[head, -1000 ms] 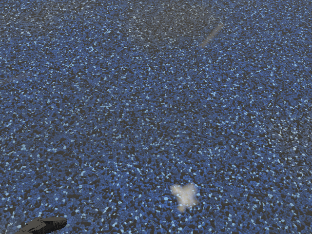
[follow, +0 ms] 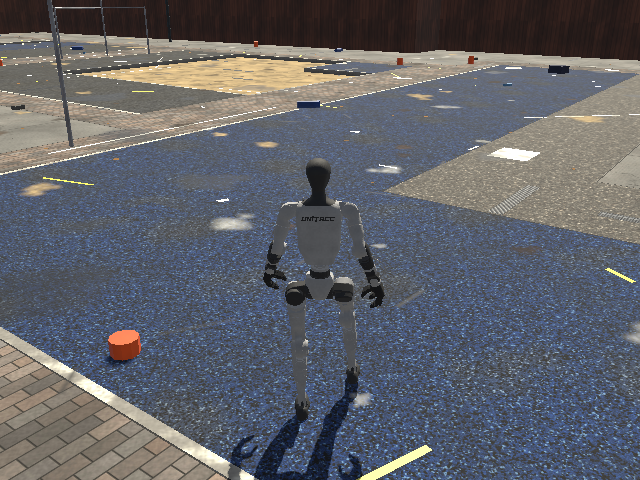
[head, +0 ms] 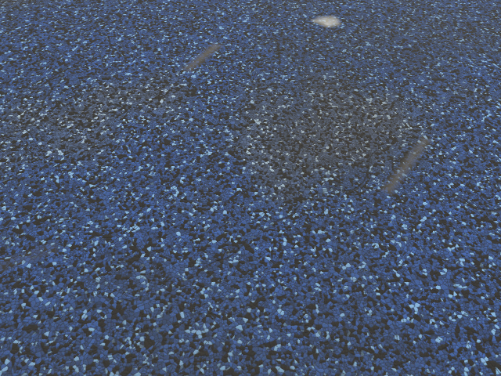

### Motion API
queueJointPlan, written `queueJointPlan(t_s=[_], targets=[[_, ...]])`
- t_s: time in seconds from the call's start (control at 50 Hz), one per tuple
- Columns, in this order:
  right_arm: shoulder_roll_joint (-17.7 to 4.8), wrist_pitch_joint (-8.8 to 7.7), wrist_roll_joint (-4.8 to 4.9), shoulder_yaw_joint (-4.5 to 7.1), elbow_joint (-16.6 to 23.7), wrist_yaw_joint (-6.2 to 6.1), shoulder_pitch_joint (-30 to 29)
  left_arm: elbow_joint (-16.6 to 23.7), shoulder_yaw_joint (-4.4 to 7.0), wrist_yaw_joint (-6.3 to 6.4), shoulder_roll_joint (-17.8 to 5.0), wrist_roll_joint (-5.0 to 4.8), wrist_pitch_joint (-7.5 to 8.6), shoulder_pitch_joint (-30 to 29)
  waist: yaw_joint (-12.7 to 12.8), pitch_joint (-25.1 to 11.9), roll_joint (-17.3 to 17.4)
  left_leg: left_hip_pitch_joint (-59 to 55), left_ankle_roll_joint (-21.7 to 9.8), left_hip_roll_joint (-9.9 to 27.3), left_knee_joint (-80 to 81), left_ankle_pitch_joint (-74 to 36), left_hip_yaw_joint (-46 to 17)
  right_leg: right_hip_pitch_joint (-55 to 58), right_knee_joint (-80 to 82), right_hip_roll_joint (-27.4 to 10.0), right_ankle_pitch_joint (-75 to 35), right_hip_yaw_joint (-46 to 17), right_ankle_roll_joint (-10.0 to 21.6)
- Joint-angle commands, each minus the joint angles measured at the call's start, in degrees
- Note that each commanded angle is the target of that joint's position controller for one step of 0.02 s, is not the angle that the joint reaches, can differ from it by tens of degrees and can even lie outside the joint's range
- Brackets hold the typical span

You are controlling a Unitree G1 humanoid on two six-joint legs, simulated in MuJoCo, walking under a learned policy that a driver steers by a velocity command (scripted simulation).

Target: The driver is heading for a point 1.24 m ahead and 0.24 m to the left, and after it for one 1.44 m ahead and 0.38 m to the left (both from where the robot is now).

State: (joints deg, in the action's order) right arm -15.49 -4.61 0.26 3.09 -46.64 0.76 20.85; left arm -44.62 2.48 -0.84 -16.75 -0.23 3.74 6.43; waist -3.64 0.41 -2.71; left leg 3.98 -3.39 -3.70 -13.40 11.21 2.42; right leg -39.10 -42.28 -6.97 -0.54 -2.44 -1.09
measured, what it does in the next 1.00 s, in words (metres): walks ahead, turning left: right foot, then left foot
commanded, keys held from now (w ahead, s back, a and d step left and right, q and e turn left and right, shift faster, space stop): w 0.20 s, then w+q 0.80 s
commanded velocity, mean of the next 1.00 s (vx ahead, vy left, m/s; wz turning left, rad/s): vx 0.50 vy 0.00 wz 0.34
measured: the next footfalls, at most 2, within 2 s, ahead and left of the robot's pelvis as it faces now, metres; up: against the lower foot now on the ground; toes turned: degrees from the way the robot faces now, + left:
right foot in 0.18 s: +0.28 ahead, -0.15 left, +0.00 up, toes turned -2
left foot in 0.74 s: +0.55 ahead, +0.12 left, +0.00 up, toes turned +17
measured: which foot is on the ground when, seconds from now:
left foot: down 0.00-0.20, up 0.22-0.72, down 0.74-1.00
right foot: up 0.00-0.16, down 0.18-0.74, up 0.76-1.00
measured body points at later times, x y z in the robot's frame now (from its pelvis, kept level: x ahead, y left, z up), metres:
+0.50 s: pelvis +0.28 -0.06 +0.00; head +0.30 -0.06 +0.45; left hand +0.30 +0.22 -0.13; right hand +0.44 -0.32 -0.11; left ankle +0.39 +0.13 -0.67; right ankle +0.24 -0.15 -0.75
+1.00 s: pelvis +0.55 +0.05 +0.00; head +0.57 +0.07 +0.45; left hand +0.63 +0.36 -0.10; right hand +0.72 -0.19 -0.11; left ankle +0.52 +0.10 -0.75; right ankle +0.73 -0.10 -0.68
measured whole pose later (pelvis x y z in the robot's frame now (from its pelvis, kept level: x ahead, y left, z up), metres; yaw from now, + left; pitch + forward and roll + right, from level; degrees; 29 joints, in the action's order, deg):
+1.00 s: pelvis +0.55 +0.05 +0.00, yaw +23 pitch +2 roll +0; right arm -15.4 -2.8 0.7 4.2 -42.3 0.1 18.6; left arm -42.6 3.2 -0.1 -17.3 0.7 5.5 4.2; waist -2.7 2.4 -1.7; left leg 10.6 -5.9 -6.5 -19.6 10.0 -4.6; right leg -36.8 -50.3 -6.0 10.1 -4.8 -3.1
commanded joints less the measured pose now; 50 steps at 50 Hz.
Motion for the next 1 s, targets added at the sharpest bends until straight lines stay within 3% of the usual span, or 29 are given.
queueJointPlan(t_s=[0.02,0.08,0.12,0.16,0.18,0.2,0.22,0.24,0.26,0.28,0.3,0.34,0.38,0.44,0.52,0.62,0.68,0.7,0.72,0.74,0.76,0.78,0.8,0.82,0.84,0.86,0.9,0.96,1.0], targets=[[-10.2,-0.58,0.56,2.4,2.3,-0.56,-0.28,4.53,0.06,-0.7,-2.12,-0.37,1.06,-5.93,-0.23,2.57,5.57,3.04,-8.5,14.76,5.71,-11.16,-6.84,3.73,7.17,1.68,-5.96,1.63,0.18],[-10.61,0.34,0.86,2.61,0.39,-0.77,1.84,6.28,0.16,-1.6,-2.92,-0.63,1.43,-9.26,-0.78,3.49,5.97,-3.2,-7.84,17.36,2.9,-12.64,-7.84,2.06,11.1,2.42,-2.27,1.18,1.79],[-11.1,0.98,1.0,2.86,-0.4,-1.07,1.8,6.58,0.43,-2.06,-3.88,-0.55,1.7,-8.6,0.34,2.83,6.73,-6.55,-6.84,18.68,0.11,-16.87,-8.4,3.75,12.88,3.14,2.11,1.52,3.31],[-11.63,1.62,1.04,2.93,-0.52,-1.35,0.06,4.83,1.57,-1.91,-5.95,-0.3,1.9,-1.69,4.7,-1.37,7.6,-7.08,-5.05,16.98,-8.2,-31.79,-6.52,14.66,15.08,6.05,4.48,4.45,5.42],[-10.11,1.84,0.67,2.29,-0.35,-1.53,0.17,2.17,3.02,-1.38,-8.79,-0.1,1.87,7.14,8.43,-7.38,6.46,-3.14,-3.35,13.86,-18.84,-34.4,-4.08,27.93,14.5,5.95,2.87,4.37,7.3],[-6.96,1.71,-0.89,0.87,1.19,-1.75,1.11,0.48,4.17,-0.74,-13.34,0.37,1.58,17.36,11.41,-16.49,-1.37,8.93,-1.03,9.87,-37.82,-16.78,-1.15,45.38,12.52,-5.57,-0.05,-8.98,11.17],[-0.79,0.42,0.01,-0.78,1.37,-1.08,8.7,-0.38,4.58,-1.05,-15.73,0.35,1.32,18.29,7.17,-22.14,-16.18,31.35,2.0,-0.26,-54.97,21.24,-4.39,61.66,20.13,-16.04,14.05,-35.7,19.82],[-7.47,-0.54,1.39,0.63,0.49,-0.76,4.17,0.39,3.17,-0.96,-9.8,-0.39,1.3,17.54,10.28,-18.48,-8.29,37.68,1.37,2.66,-60.71,22.31,-11.21,59.13,23.73,-14.9,22.42,-35.97,17.65],[-9.66,-1.03,2.55,1.39,2.14,-0.56,-1.27,0.82,2.51,-0.65,-7.84,-0.22,1.41,13.98,9.96,-10.54,-5.37,40.5,0.66,5.22,-60.56,16.82,-10.17,51.8,24.96,-13.44,21.01,-27.04,15.03],[-8.95,-0.99,2.25,1.29,2.54,-0.86,-3.81,1.23,2.15,-0.57,-6.8,0.23,1.51,10.17,8.04,-6.62,-1.03,38.31,0.82,8.07,-57.99,11.6,-8.76,44.06,26.58,-11.45,16.12,-21.02,13.67],[-8.39,-0.55,1.48,1.57,2.57,-1.06,-4.86,1.33,1.75,-0.63,-5.04,0.57,1.74,7.5,6.53,-3.35,-0.82,36.42,1.18,9.62,-54.83,8.28,-8.65,38.17,28.56,-9.5,12.0,-16.26,13.06],[-6.43,0.96,1.56,1.62,1.52,-1.08,-2.0,0.92,1.58,-0.63,-3.72,1.2,2.55,5.6,3.97,-2.45,-2.91,30.91,1.74,11.23,-52.65,4.75,-9.21,32.28,32.05,-7.82,7.41,-10.15,12.5],[-4.82,2.07,1.53,1.48,1.67,-1.25,-2.37,-0.12,1.98,-0.47,-4.61,1.15,3.2,5.47,3.2,-0.61,-1.71,31.98,2.52,11.47,-50.82,2.3,-9.49,30.11,34.31,-7.88,2.64,-5.33,12.84],[-4.34,2.35,1.11,1.54,2.89,-1.21,-5.75,-1.55,2.48,0.25,-5.79,1.34,3.21,6.43,3.67,1.01,-0.41,36.16,3.42,11.1,-44.12,-5.72,-10.24,31.74,35.45,-7.24,-2.96,0.9,12.37],[-2.86,1.75,0.85,0.89,4.83,0.17,-12.4,-2.44,2.63,1.07,-6.83,0.97,2.64,7.1,5.96,2.85,0.1,33.86,3.03,10.24,-30.68,-16.04,-5.37,33.02,36.4,-5.39,-4.56,8.64,10.28],[-2.26,1.81,0.93,0.41,9.27,1.95,-20.08,-4.75,3.42,1.52,-8.69,-0.19,0.52,11.69,8.45,5.3,0.82,37.37,0.93,9.11,-22.97,-11.99,-1.63,43.77,32.81,-9.02,-10.53,11.6,9.68],[-4.44,2.12,0.93,1.54,10.51,2.72,-17.76,-4.3,4.1,2.14,-10.72,-0.78,-0.9,10.09,5.25,2.03,-1.79,30.54,-2.01,4.97,-22.36,-3.47,2.71,47.36,23.73,-9.69,-33.76,13.89,7.88],[-5.97,2.32,0.99,2.44,9.84,2.71,-13.5,-3.99,4.31,2.46,-11.39,-0.84,-1.41,9.4,2.55,-0.73,-2.76,24.74,-3.35,2.76,-22.6,-0.74,4.11,47.11,16.94,-9.31,-41.63,14.54,7.21],[-8.44,2.38,1.14,3.95,7.99,2.34,-5.53,-3.62,4.27,2.71,-11.55,-1.01,-1.83,8.18,-2.12,-4.82,-2.08,13.59,-5.27,0.46,-19.45,-2.61,4.5,43.55,6.17,-7.64,-42.44,15.72,5.77],[-12.76,2.84,1.17,6.0,5.6,1.24,4.12,-2.79,3.68,2.92,-10.31,-0.42,-1.53,8.27,-6.56,-10.0,2.15,-3.87,-8.14,3.18,-16.85,-3.92,-2.96,31.35,-9.94,-5.18,-28.92,15.81,3.31],[-19.09,2.71,1.68,6.98,5.41,0.51,3.67,0.2,0.83,1.75,-1.1,1.84,0.09,14.1,0.34,-14.07,17.92,-24.58,-18.54,18.28,-14.14,1.49,-33.45,3.9,-30.78,6.36,26.89,12.61,-0.45],[-15.48,1.89,1.12,5.68,7.28,0.73,5.24,1.04,0.88,0.77,-4.13,-0.18,2.77,9.69,-2.77,-22.38,12.45,-29.52,-22.52,23.21,-4.91,9.21,-50.79,-4.23,-38.8,9.48,35.22,-1.34,0.0],[-12.08,1.2,0.52,4.71,6.98,0.81,3.3,2.9,1.77,0.15,-7.38,-2.45,4.29,3.32,-4.13,-14.6,9.06,-24.83,-18.84,21.45,-3.37,5.35,-42.42,-8.93,-37.88,6.08,29.87,-3.1,1.59],[-10.43,0.79,0.73,4.23,7.33,0.78,-0.23,3.35,1.51,0.28,-6.87,-2.15,5.03,2.12,-1.71,-9.42,4.93,-16.54,-16.53,18.95,-3.52,0.41,-35.04,-7.4,-32.7,3.47,24.69,-2.83,2.42],[-8.54,0.75,0.77,3.62,8.09,0.73,-4.33,2.72,1.81,0.69,-6.96,-0.6,5.05,1.99,0.84,-5.68,2.66,-8.13,-14.94,16.6,-2.9,-5.7,-29.44,-3.71,-27.46,1.72,22.06,-2.48,2.02],[-7.1,0.71,0.17,3.03,9.11,0.49,-6.78,2.44,2.31,0.78,-7.65,0.19,4.44,3.07,2.9,-4.45,3.7,-2.45,-14.44,15.03,-1.7,-10.61,-26.1,0.58,-24.55,0.54,20.07,-2.81,1.51],[-7.54,0.66,0.2,3.06,9.76,0.07,-7.82,2.61,2.45,0.72,-6.78,0.73,2.97,4.53,4.68,-3.29,4.18,3.39,-14.56,13.64,0.24,-15.12,-23.4,3.93,-20.0,0.35,18.53,-2.03,-0.2],[-9.98,0.65,0.48,3.71,9.22,-1.06,-5.8,4.38,1.76,0.99,-4.51,1.17,1.89,0.26,3.87,-0.92,4.46,8.97,-13.56,11.29,1.29,-17.69,-18.61,4.18,-9.52,1.62,10.89,-0.37,-2.78],[-10.24,1.0,0.72,3.82,8.77,-1.55,-4.43,5.61,1.25,0.8,-3.28,1.08,1.95,-4.16,2.11,-0.14,5.73,10.94,-11.29,8.69,0.64,-14.27,-16.19,6.54,0.01,3.41,2.3,-0.05,-3.22]])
